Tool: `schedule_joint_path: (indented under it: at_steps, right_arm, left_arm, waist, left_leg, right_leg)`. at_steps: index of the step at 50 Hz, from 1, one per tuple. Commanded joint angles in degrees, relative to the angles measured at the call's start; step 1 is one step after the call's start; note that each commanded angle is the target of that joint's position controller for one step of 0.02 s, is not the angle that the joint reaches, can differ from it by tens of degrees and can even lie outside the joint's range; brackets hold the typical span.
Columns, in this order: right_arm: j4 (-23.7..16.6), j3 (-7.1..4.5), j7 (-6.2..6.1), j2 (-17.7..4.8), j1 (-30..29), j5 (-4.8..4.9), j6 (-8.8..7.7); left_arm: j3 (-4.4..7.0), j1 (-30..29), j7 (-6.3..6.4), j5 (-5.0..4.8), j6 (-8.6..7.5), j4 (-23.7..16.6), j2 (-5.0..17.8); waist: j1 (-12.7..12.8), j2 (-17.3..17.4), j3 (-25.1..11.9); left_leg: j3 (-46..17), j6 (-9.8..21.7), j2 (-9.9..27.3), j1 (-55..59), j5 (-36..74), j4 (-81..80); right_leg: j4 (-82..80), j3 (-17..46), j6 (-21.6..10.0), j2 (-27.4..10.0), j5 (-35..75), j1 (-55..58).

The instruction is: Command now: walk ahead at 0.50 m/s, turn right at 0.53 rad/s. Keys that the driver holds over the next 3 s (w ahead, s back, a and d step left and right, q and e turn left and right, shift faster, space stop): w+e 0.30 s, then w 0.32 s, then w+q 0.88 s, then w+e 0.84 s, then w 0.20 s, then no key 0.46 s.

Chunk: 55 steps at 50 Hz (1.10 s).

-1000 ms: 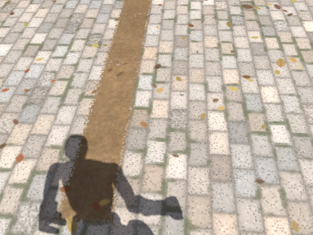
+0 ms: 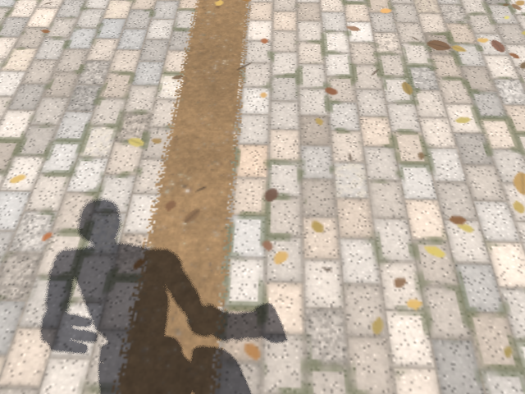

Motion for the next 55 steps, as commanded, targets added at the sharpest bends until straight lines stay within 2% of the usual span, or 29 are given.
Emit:
schedule_joint_path:
  at_steps: [1, 5, 8, 11, 12, 13, 14, 15, 16, 17, 18, 19, 21, 25, 29, 32, 35, 36, 37, 38, 39, 40, 41, 42, 44, 45, 47, 49, 55]
  right_arm:
    - [-3.50, -1.33, -0.62, -4.98, 1.36, -0.65, 0.23]
    - [-5.37, -0.25, -0.51, -2.72, -7.99, -0.38, 0.05]
    - [-6.21, -1.06, -0.06, -4.59, -10.71, 0.75, -0.52]
    - [-5.78, -2.57, 0.10, -7.11, -8.08, 1.12, -1.17]
    - [-4.85, -3.19, -0.03, -7.62, -4.63, 1.08, -1.38]
    - [-4.08, -4.02, -0.39, -9.06, 0.59, 0.51, -1.65]
    - [-3.55, -4.84, -0.86, -12.22, 8.29, -0.19, -1.63]
    - [-1.39, -6.04, -0.34, -17.13, 11.44, -0.63, -0.72]
    - [-2.34, -4.97, -0.01, -11.24, 9.74, 0.31, -0.63]
    - [-2.39, -4.11, -0.14, -8.24, 7.76, 0.52, -0.44]
    - [-2.43, -3.47, -0.04, -6.79, 5.32, -0.10, -0.22]
    - [-1.87, -3.01, -0.03, -5.32, 4.01, -0.33, -0.07]
    - [-0.89, -2.59, -0.25, -3.90, 3.62, -0.39, -0.40]
    - [1.60, -3.26, -0.37, -6.29, 5.41, 0.65, -0.67]
    - [3.65, -3.37, -0.60, -7.89, 6.97, 1.25, 0.21]
    - [5.66, -3.27, -0.53, -8.43, 10.38, 1.82, 0.94]
    - [7.04, -3.50, -0.73, -9.45, 11.89, 2.24, 2.06]
    - [7.20, -3.73, -0.91, -10.16, 11.56, 2.27, 2.39]
    - [7.08, -3.86, -1.07, -10.75, 10.40, 2.41, 2.60]
    - [6.88, -3.52, -1.12, -9.90, 10.16, 2.23, 2.58]
    - [5.23, -2.26, -1.06, -6.74, 9.03, 1.05, 2.21]
    - [3.83, -0.04, -1.00, 0.60, 16.05, 0.73, 1.30]
    - [4.82, -1.33, -0.88, -4.73, 14.64, 2.31, 0.67]
    - [3.46, -2.52, -0.86, -7.93, 9.70, 3.38, 0.59]
    - [2.76, -2.73, -1.15, -6.67, 5.50, 2.27, 1.18]
    - [3.07, -2.91, -1.16, -5.67, 6.32, 2.06, 1.98]
    - [3.22, -2.57, -1.09, -2.83, 7.40, 2.24, 3.43]
    - [2.01, -2.59, -1.11, -2.07, 5.42, 1.93, 4.27]
    - [-1.44, -1.84, 0.97, -0.82, -4.70, 1.62, 3.84]
  left_arm:
    - [2.24, -2.28, 1.04, -0.10, -0.91, -4.06, 8.26]
    - [2.93, 0.54, 2.07, -0.76, -0.11, -2.25, 10.04]
    - [3.14, 3.24, 2.19, -1.29, 0.47, -0.89, 10.17]
    - [3.15, 2.54, 2.34, -1.08, 0.79, -0.85, 9.37]
    - [2.89, 1.98, 2.29, -0.91, 0.94, -1.06, 8.33]
    - [2.05, 2.23, 2.12, -0.63, 0.85, -1.35, 5.83]
    - [0.55, 4.29, 1.91, 0.41, 0.78, -2.14, 1.48]
    - [-0.21, 12.27, 1.71, -1.72, 0.09, -4.18, -0.33]
    - [0.99, 10.14, 2.10, -2.35, 0.22, -2.04, 6.04]
    - [1.76, 3.92, 2.16, -1.70, 0.48, -2.53, 8.49]
    - [1.67, 0.82, 2.36, -0.86, 0.67, -2.97, 7.76]
    - [1.64, -1.02, 2.22, -0.33, 0.51, -3.62, 6.87]
    - [1.39, -0.36, 1.63, -0.84, 0.48, -3.47, 4.91]
    - [0.32, -4.29, 1.23, -0.04, 0.27, -4.43, 2.24]
    - [-0.62, -11.10, 0.24, -0.23, -0.75, -5.49, 0.70]
    - [-0.69, -16.41, -0.45, -0.69, -1.27, -6.79, 0.75]
    - [-0.11, -18.42, -1.16, -0.89, -2.01, -8.02, 2.09]
    - [0.34, -16.84, -1.21, -0.84, -2.24, -7.67, 3.03]
    - [1.12, -12.70, -1.01, -0.59, -2.40, -6.53, 4.34]
    - [2.48, -5.23, -0.45, -0.15, -2.33, -4.20, 6.73]
    - [3.75, 4.90, 0.38, 0.85, -2.06, -2.56, 10.47]
    - [4.56, 8.38, 0.77, 1.54, -1.42, -1.89, 15.33]
    - [3.50, 9.22, 0.74, 1.18, -1.19, -1.53, 10.17]
    - [2.51, 5.75, 0.81, 0.61, -1.32, -1.17, 7.50]
    - [1.40, -0.69, 0.48, 0.56, -1.77, -0.57, 3.82]
    - [1.17, -2.72, 0.33, 0.93, -2.25, -0.26, 2.70]
    - [1.58, -4.54, 0.30, 0.96, -3.21, 0.86, 2.69]
    - [2.16, -4.96, 0.57, 1.02, -3.80, 2.11, 3.98]
    - [3.32, -2.64, 1.75, 0.67, -3.17, 5.05, 7.47]
  waist:
    - [-2.19, -2.65, -2.93]
    - [1.85, -4.96, -2.45]
    - [2.93, -6.27, -3.34]
    - [0.56, -8.19, -3.73]
    - [-1.44, -8.37, -4.44]
    - [-4.09, -7.27, -7.65]
    - [-6.19, 1.72, -15.47]
    - [-1.85, 22.24, -19.79]
    - [-4.08, 12.76, -14.73]
    - [-5.37, 7.55, -8.32]
    - [-4.60, 3.53, -5.42]
    - [-3.90, 3.96, -2.80]
    - [-2.25, 6.70, -2.31]
    - [-2.22, 4.25, -1.47]
    - [-4.44, 3.80, -0.43]
    - [-6.28, 3.64, 0.79]
    - [-5.22, 4.21, 1.61]
    - [-3.76, 4.57, 0.87]
    - [-0.78, 4.50, -1.42]
    - [2.92, 3.56, -6.51]
    - [7.46, -0.03, -14.87]
    - [4.59, -15.62, -23.38]
    - [6.55, -13.04, -24.26]
    - [6.02, -10.24, -14.51]
    - [2.77, -7.00, -6.33]
    - [0.83, -7.55, -4.47]
    - [-1.12, -6.62, -2.84]
    - [-1.76, -5.09, -0.98]
    - [1.29, -2.99, 1.66]
  left_leg:
    - [0.86, -3.43, 1.74, -4.16, 3.80, -8.09]
    - [2.24, -4.85, -1.72, 2.40, 21.41, -27.32]
    - [0.06, -4.14, -2.98, 4.81, 23.98, -33.73]
    - [-1.33, -1.59, -2.47, 8.16, 18.12, -36.08]
    - [-0.53, -0.24, -2.55, 12.55, 16.44, -37.47]
    - [-1.94, 1.82, 0.01, 20.94, 14.70, -38.17]
    - [-12.76, 5.00, 10.56, 34.42, 9.07, -39.00]
    - [-42.25, 14.64, 21.98, 47.60, -7.21, -46.81]
    - [-44.09, 13.59, 20.28, 43.76, -20.59, -50.29]
    - [-33.95, 11.15, 17.52, 37.37, -16.23, -50.42]
    - [-26.11, 10.05, 14.55, 31.38, -7.17, -50.29]
    - [-20.84, 10.41, 12.30, 27.34, -0.26, -51.01]
    - [-14.16, 10.43, 9.54, 24.06, 6.97, -53.00]
    - [-8.94, 13.19, 10.55, 24.91, 17.80, -55.69]
    - [-2.69, 11.91, 8.77, 25.16, 21.77, -56.53]
    - [-1.82, 11.27, 9.06, 25.79, 22.37, -55.75]
    - [-4.25, 10.46, 11.01, 28.93, 25.29, -52.96]
    - [-4.72, 9.88, 11.31, 29.51, 28.13, -51.06]
    - [-3.68, 8.86, 10.29, 28.71, 34.86, -46.58]
    - [-1.64, 7.36, 7.45, 25.62, 39.30, -37.99]
    - [0.37, 5.08, 4.30, 15.05, 27.80, -22.67]
    - [3.21, 1.19, -4.32, -5.64, -8.42, -1.95]
    - [-3.42, 1.00, -3.15, -11.44, -13.34, 6.38]
    - [-2.96, 1.25, -0.63, -14.95, -8.86, 8.22]
    - [-1.56, 0.87, 2.85, -12.07, -1.04, 4.25]
    - [-2.08, 0.64, 4.04, -8.73, 1.33, 2.49]
    - [-1.84, 0.00, 4.48, -5.62, 3.27, 0.70]
    - [-2.29, -0.60, 4.76, -7.38, 6.46, -2.44]
    - [1.46, 0.33, 3.76, -6.55, 21.85, -21.11]
  right_leg:
    - [-11.67, 14.89, -12.18, -14.30, 15.78, 1.78]
    - [-10.11, 10.53, -7.88, -9.94, 8.34, -2.57]
    - [-7.12, 15.25, -6.15, -11.73, 1.83, 1.17]
    - [-1.60, 20.77, -4.24, -14.00, -1.38, 5.06]
    - [1.34, 21.01, -3.11, -13.01, -1.39, 4.69]
    - [8.71, 18.89, -1.12, -10.24, -1.39, 2.59]
    - [25.88, 12.98, 1.29, -5.67, -12.87, -3.79]
    - [44.07, 7.17, 4.03, -0.74, -27.42, -23.45]
    - [50.59, 9.23, 4.90, -4.78, -22.46, -28.96]
    - [51.23, 7.78, 4.82, -6.35, -17.08, -29.46]
    - [49.53, 6.55, 4.94, -8.02, -13.31, -27.04]
    - [46.45, 6.81, 4.95, -9.12, -10.91, -26.07]
    - [42.25, 5.81, 4.85, -10.45, -8.75, -22.13]
    - [31.57, 3.45, 5.74, -11.34, -4.88, -24.15]
    - [17.75, 0.34, 6.08, -11.33, 5.86, -21.01]
    - [11.15, -1.37, 5.82, -9.83, 8.68, -17.56]
    - [6.40, -1.00, 4.33, -8.48, 5.46, -15.17]
    - [4.90, -1.07, 3.65, -7.89, 4.38, -12.06]
    - [2.55, -1.99, 2.56, -6.74, 4.92, -4.99]
    - [1.68, -2.46, 1.08, -6.38, 6.12, 7.07]
    - [4.40, 5.83, -2.26, -15.25, 6.94, 24.05]
    - [1.01, 29.82, -10.30, -30.84, 0.84, 42.17]
    - [-4.37, 37.54, -11.58, -31.13, -8.99, 39.53]
    - [-5.83, 28.65, -9.14, -28.82, -8.85, 32.54]
    - [-9.57, 16.79, -6.73, -23.93, -2.04, 19.26]
    - [-11.81, 12.47, -5.92, -22.29, 1.00, 14.45]
    - [-15.06, 7.55, -6.16, -22.05, 5.64, 9.52]
    - [-16.78, 3.36, -6.31, -22.43, 9.35, 8.21]
    - [-17.86, -7.83, -4.33, -21.09, 11.62, 10.65]
Next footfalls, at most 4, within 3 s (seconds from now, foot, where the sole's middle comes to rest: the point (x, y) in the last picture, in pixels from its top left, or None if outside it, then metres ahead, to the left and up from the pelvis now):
0.26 left None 0.35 0.15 -0.78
0.78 right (344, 359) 0.55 -0.17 -0.78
1.28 left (254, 256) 0.85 0.07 -0.78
1.82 right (303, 170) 1.19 -0.09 -0.78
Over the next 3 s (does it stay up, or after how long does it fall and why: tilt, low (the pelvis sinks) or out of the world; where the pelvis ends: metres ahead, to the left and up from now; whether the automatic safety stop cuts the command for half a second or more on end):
stays up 1.55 -0.07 0.00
